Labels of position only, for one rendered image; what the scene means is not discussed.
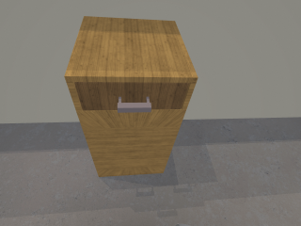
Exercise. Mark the cabinet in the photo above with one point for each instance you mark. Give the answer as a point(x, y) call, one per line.
point(125, 50)

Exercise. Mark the drawer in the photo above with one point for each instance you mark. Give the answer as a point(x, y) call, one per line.
point(105, 95)

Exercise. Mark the handle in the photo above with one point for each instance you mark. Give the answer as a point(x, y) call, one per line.
point(134, 107)

